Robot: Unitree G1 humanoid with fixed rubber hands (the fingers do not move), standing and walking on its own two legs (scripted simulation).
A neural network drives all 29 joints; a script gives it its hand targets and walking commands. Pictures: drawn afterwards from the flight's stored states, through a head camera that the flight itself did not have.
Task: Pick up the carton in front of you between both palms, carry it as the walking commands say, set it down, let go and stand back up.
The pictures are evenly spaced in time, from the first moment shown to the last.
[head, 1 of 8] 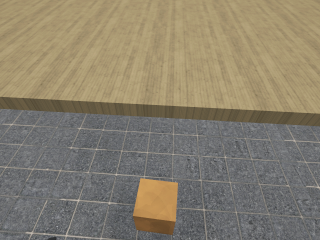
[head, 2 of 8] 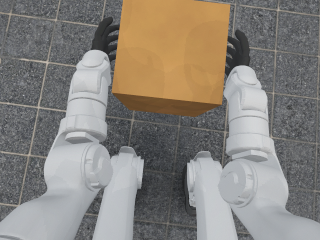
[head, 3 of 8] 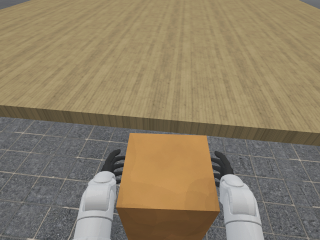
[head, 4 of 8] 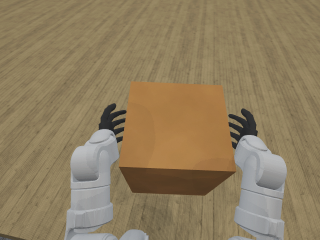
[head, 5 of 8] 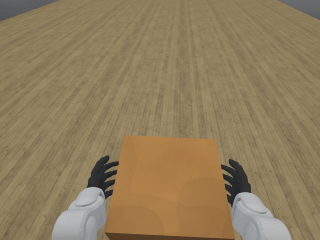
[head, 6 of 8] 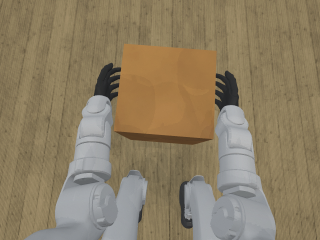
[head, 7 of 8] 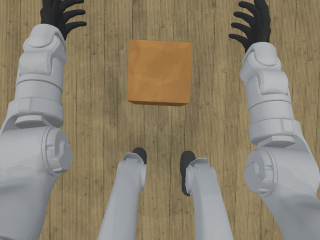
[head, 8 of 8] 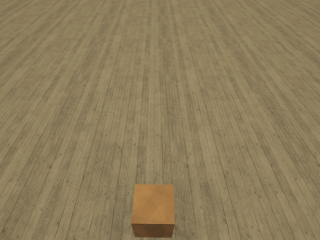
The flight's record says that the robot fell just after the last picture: no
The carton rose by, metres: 0.92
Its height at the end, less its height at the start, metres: +0.15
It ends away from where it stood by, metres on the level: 3.11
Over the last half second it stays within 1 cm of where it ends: yes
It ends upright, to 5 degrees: yes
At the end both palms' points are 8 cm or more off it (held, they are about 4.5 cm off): yes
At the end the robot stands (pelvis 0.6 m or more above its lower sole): yes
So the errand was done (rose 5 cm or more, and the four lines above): yes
